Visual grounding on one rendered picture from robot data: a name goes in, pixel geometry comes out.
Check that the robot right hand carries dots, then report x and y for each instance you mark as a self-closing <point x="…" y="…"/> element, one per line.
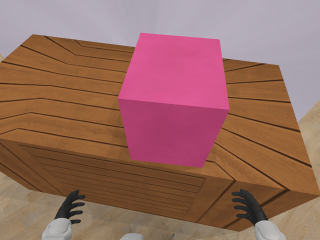
<point x="254" y="210"/>

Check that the left robot forearm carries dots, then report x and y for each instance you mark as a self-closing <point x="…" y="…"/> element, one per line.
<point x="58" y="229"/>

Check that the carton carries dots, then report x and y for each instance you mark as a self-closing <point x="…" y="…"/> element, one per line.
<point x="174" y="99"/>

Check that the robot left hand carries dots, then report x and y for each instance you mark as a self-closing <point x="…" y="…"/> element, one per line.
<point x="65" y="210"/>

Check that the pedestal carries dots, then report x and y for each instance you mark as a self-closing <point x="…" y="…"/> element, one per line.
<point x="61" y="130"/>

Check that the right robot forearm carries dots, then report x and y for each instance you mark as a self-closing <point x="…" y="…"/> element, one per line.
<point x="267" y="230"/>

